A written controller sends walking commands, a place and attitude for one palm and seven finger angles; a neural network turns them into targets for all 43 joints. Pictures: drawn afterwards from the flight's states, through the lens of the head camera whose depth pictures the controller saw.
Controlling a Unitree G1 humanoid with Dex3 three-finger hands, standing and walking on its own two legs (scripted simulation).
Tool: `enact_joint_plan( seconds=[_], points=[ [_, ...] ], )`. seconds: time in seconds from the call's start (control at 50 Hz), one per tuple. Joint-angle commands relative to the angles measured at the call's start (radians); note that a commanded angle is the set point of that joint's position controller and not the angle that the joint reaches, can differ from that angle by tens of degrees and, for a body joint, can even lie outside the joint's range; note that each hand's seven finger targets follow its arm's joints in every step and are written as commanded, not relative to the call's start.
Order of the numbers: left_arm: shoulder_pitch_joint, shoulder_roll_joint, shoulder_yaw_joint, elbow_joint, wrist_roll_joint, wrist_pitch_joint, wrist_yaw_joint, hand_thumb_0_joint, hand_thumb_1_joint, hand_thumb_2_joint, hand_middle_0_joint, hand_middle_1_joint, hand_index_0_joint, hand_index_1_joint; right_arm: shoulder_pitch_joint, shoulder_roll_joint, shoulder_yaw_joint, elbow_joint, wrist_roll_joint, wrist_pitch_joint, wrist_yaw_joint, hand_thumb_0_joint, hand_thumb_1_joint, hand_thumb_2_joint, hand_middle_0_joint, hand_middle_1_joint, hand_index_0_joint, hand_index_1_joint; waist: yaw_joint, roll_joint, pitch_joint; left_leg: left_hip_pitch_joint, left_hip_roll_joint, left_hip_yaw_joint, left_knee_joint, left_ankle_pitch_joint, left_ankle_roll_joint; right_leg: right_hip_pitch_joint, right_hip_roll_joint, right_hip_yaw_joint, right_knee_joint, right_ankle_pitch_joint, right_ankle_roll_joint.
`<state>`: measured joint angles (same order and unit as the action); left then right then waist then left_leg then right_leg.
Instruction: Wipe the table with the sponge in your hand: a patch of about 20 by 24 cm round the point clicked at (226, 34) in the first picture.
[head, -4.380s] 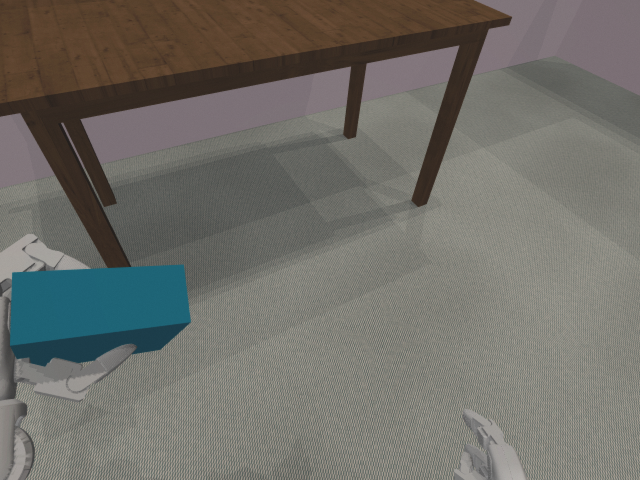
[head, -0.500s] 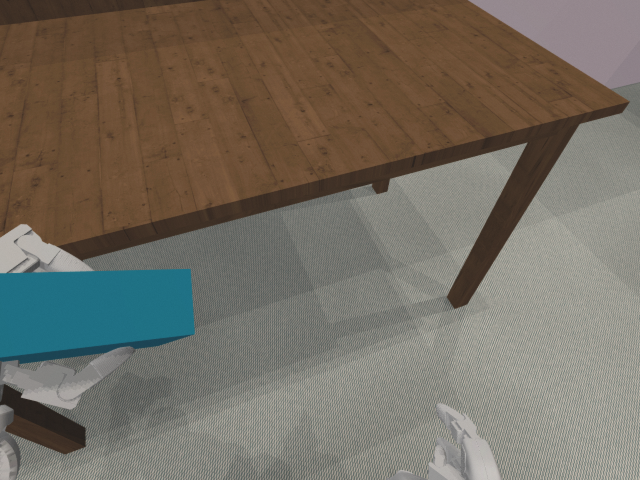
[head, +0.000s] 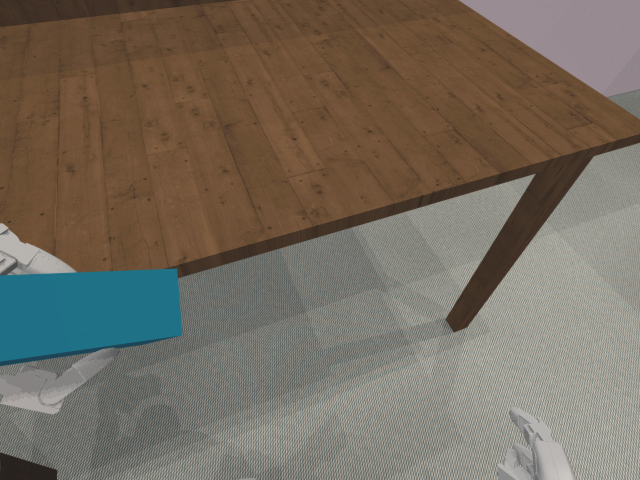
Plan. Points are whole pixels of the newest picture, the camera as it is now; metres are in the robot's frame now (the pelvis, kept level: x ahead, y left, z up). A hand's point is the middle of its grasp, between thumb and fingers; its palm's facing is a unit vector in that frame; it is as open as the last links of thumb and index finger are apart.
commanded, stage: come to a stop and stand still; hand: left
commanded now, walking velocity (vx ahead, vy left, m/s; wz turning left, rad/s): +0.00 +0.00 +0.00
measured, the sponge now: (107, 316) +0.22 +0.20 +0.17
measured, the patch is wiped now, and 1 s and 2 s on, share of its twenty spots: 0.00 0.00 0.00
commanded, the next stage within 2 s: none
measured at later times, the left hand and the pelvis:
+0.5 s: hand (93, 329) +0.21 +0.21 +0.17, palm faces +0.39 -0.79 -0.47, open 9.6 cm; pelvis -0.01 -0.03 +0.00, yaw -1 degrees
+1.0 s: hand (42, 453) +0.12 +0.20 +0.17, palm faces +0.45 -0.80 -0.39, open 9.6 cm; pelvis -0.08 -0.05 +0.01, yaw +0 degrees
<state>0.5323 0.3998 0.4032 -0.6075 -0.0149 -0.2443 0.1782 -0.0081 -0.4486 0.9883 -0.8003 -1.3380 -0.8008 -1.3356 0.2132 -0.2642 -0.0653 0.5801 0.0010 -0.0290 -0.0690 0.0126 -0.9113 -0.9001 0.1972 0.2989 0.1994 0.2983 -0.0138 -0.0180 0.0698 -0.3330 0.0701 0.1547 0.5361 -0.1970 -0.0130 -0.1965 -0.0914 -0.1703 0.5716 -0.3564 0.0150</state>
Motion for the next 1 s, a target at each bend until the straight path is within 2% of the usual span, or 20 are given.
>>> enact_joint_plan(
  seconds=[0.0,0.02,0.04,0.08,0.1,0.14,0.32,0.38,0.4,0.44,0.46,0.48,0.5,0.54,0.6,0.72,0.78,0.84,0.9,0.98],
  points=[
    [-0.107,0.128,0.082,-0.149,-0.017,-0.05,0.016,0.0,0.1,1.3,-1.2,-1.6,-1.2,-1.6,-0.063,-0.084,-0.023,-0.159,0.013,-0.053,-0.013,0.0,-0.9,-0.9,0.2,0.3,0.2,0.3,0.011,0.309,-0.196,0.35,0.28,-0.373,-0.162,0.305,0.147,-0.259,0.017,0.039,0.316,-0.192,0.007],
    [-0.127,0.133,0.07,-0.152,-0.005,-0.056,0.013,0.0,0.1,1.3,-1.2,-1.6,-1.2,-1.6,-0.06,-0.065,-0.006,-0.169,0.012,-0.059,-0.002,0.0,-0.9,-0.9,0.2,0.3,0.2,0.3,0.018,0.264,-0.175,0.299,0.347,-0.474,-0.203,0.412,0.204,-0.3,0.05,0.094,0.454,-0.313,-0.002],
    [-0.169,0.176,0.086,-0.171,0.0,-0.061,0.009,0.0,0.1,1.3,-1.2,-1.6,-1.2,-1.6,-0.084,-0.049,0.018,-0.147,-0.015,-0.068,-0.004,0.0,-0.9,-0.9,0.2,0.3,0.2,0.3,0.009,0.278,-0.166,0.24,0.362,-0.491,-0.223,0.437,0.204,-0.301,0.015,0.139,0.514,-0.263,0.0],
    [-0.188,0.146,0.056,-0.217,-0.002,-0.051,0.007,0.0,0.1,1.3,-1.2,-1.6,-1.2,-1.6,-0.056,-0.055,0.011,-0.129,-0.012,-0.08,0.014,0.0,-0.9,-0.9,0.2,0.3,0.2,0.3,0.01,0.214,-0.169,0.242,0.307,-0.355,-0.177,0.568,0.172,-0.266,0.013,0.15,0.435,-0.153,0.008],
    [-0.193,0.156,0.059,-0.286,0.0,-0.05,0.007,0.0,0.1,1.3,-1.2,-1.6,-1.2,-1.6,-0.063,-0.055,0.012,-0.132,-0.012,-0.094,0.02,0.0,-0.9,-0.9,0.2,0.3,0.2,0.3,0.02,0.229,-0.199,0.289,0.27,-0.261,-0.151,0.64,0.134,-0.254,0.028,0.129,0.385,-0.103,0.012],
    [-0.108,0.132,0.048,-0.307,-0.011,-0.034,0.001,0.0,0.1,1.3,-1.2,-1.6,-1.2,-1.6,-0.049,-0.045,0.019,-0.138,-0.012,-0.11,0.034,0.0,-0.9,-0.9,0.2,0.3,0.2,0.3,0.019,0.274,-0.237,0.313,0.24,-0.186,-0.145,0.687,0.099,-0.213,0.055,0.096,0.322,-0.062,0.013],
    [-0.046,0.102,0.077,-0.118,-0.043,0.025,-0.012,0.0,0.1,1.3,-1.2,-1.6,-1.2,-1.6,-0.052,-0.036,0.034,-0.141,-0.004,-0.1,0.033,0.0,-0.9,-0.9,0.2,0.3,0.2,0.3,0.001,0.23,-0.177,0.229,0.274,-0.156,-0.185,0.452,0.094,-0.093,0.093,0.063,0.032,-0.024,0.026],
    [-0.077,0.096,0.059,-0.087,-0.033,0.035,-0.014,0.0,0.1,1.3,-1.2,-1.6,-1.2,-1.6,-0.066,-0.04,0.036,-0.141,0.008,-0.093,0.026,0.0,-0.9,-0.9,0.2,0.3,0.2,0.3,0.008,0.171,-0.172,0.122,0.228,-0.118,-0.133,0.196,0.059,0.053,0.077,0.064,-0.153,0.137,0.027],
    [-0.093,0.104,0.054,-0.102,-0.027,0.035,-0.013,0.0,0.1,1.3,-1.2,-1.6,-1.2,-1.6,-0.064,-0.033,0.037,-0.143,0.011,-0.093,0.024,0.0,-0.9,-0.9,0.2,0.3,0.2,0.3,0.003,0.127,-0.174,0.106,0.188,-0.093,-0.099,0.117,0.038,0.076,0.055,0.087,-0.207,0.199,0.021],
    [-0.133,0.152,0.066,-0.105,-0.02,0.032,-0.004,0.0,0.1,1.3,-1.2,-1.6,-1.2,-1.6,-0.074,-0.002,0.051,-0.152,0.009,-0.092,0.019,0.0,-0.9,-0.9,0.2,0.3,0.2,0.3,-0.008,-0.09,-0.186,0.015,0.055,-0.047,0.083,-0.118,-0.015,0.077,-0.138,0.299,-0.236,0.494,-0.053],
    [-0.149,0.125,0.043,-0.088,-0.028,0.047,-0.009,0.0,0.1,1.3,-1.2,-1.6,-1.2,-1.6,-0.09,0.001,0.054,-0.15,0.011,-0.099,0.016,0.0,-0.9,-0.9,0.2,0.3,0.2,0.3,0.01,-0.175,-0.179,-0.008,-0.016,-0.076,0.188,-0.256,-0.027,0.013,-0.191,0.35,-0.266,0.459,-0.096],
    [-0.137,0.137,0.045,-0.095,-0.028,0.056,-0.012,0.0,0.1,1.3,-1.2,-1.6,-1.2,-1.6,-0.099,-0.019,0.037,-0.149,0.013,-0.096,0.015,0.0,-0.9,-0.9,0.2,0.3,0.2,0.3,0.027,-0.228,-0.161,-0.024,-0.033,-0.118,0.326,-0.3,-0.018,-0.027,-0.221,0.397,-0.293,0.385,-0.118],
    [-0.14,0.171,0.074,-0.131,-0.023,0.053,-0.002,0.0,0.1,1.3,-1.2,-1.6,-1.2,-1.6,-0.109,-0.019,0.041,-0.137,0.013,-0.089,0.012,0.0,-0.9,-0.9,0.2,0.3,0.2,0.3,0.023,-0.182,-0.153,-0.059,-0.028,-0.142,0.4,-0.292,-0.019,-0.035,-0.238,0.417,-0.305,0.334,-0.126],
    [-0.098,0.153,0.076,-0.12,-0.026,0.038,0.003,0.0,0.1,1.3,-1.2,-1.6,-1.2,-1.6,-0.118,0.002,0.058,-0.127,0.006,-0.081,0.005,0.0,-0.9,-0.9,0.2,0.3,0.2,0.3,0.013,-0.088,-0.155,-0.115,-0.03,-0.157,0.486,-0.23,-0.027,0.007,-0.216,0.352,-0.284,0.361,-0.139],
    [-0.11,0.178,0.099,-0.149,-0.023,0.013,0.017,0.0,0.1,1.3,-1.2,-1.6,-1.2,-1.6,-0.129,-0.008,0.052,-0.117,0.005,-0.068,-0.009,0.0,-0.9,-0.9,0.2,0.3,0.2,0.3,0.012,-0.025,-0.171,-0.106,-0.026,-0.14,0.411,-0.214,-0.029,0.046,-0.2,0.287,-0.271,0.397,-0.139],
    [0.009,0.139,0.107,-0.103,-0.024,-0.004,0.024,0.0,0.1,1.3,-1.2,-1.6,-1.2,-1.6,-0.077,-0.03,0.035,-0.139,-0.001,-0.06,-0.006,0.0,-0.9,-0.9,0.2,0.3,0.2,0.3,0.035,-0.063,-0.233,-0.029,-0.043,-0.102,0.078,-0.235,-0.002,0.184,-0.187,0.315,-0.269,0.375,-0.136],
    [-0.009,0.126,0.08,-0.106,-0.019,-0.002,0.021,0.0,0.1,1.3,-1.2,-1.6,-1.2,-1.6,-0.051,-0.046,0.027,-0.134,-0.003,-0.051,-0.002,0.0,-0.9,-0.9,0.2,0.3,0.2,0.3,0.017,-0.053,-0.225,0.11,-0.043,-0.099,-0.114,-0.12,0.011,0.104,-0.139,0.296,-0.284,0.187,-0.077],
    [-0.066,0.123,0.052,-0.141,-0.01,-0.014,0.015,0.0,0.1,1.3,-1.2,-1.6,-1.2,-1.6,-0.072,-0.082,0.02,-0.155,0.004,-0.054,-0.006,0.0,-0.9,-0.9,0.2,0.3,0.2,0.3,0.031,0.122,-0.169,0.107,0.127,-0.265,-0.231,-0.047,0.077,0.025,-0.011,0.231,-0.194,0.069,-0.006],
    [-0.19,0.129,0.036,-0.16,0.011,-0.012,0.014,0.0,0.1,1.3,-1.2,-1.6,-1.2,-1.6,-0.103,-0.065,0.044,-0.138,-0.006,-0.068,-0.018,0.0,-0.9,-0.9,0.2,0.3,0.2,0.3,0.026,0.275,-0.037,-0.183,0.187,-0.296,-0.335,-0.258,0.092,0.093,0.034,0.152,-0.028,0.063,0.001],
    [-0.244,0.105,0.007,-0.05,0.015,0.003,-0.002,0.0,0.1,1.3,-1.2,-1.6,-1.2,-1.6,-0.076,-0.068,0.034,-0.122,0.001,-0.086,-0.009,0.0,-0.9,-0.9,0.2,0.3,0.2,0.3,0.022,0.15,-0.055,-0.157,0.125,-0.218,-0.223,-0.22,0.068,0.115,0.031,0.165,-0.08,0.132,0.003]
  ],
)
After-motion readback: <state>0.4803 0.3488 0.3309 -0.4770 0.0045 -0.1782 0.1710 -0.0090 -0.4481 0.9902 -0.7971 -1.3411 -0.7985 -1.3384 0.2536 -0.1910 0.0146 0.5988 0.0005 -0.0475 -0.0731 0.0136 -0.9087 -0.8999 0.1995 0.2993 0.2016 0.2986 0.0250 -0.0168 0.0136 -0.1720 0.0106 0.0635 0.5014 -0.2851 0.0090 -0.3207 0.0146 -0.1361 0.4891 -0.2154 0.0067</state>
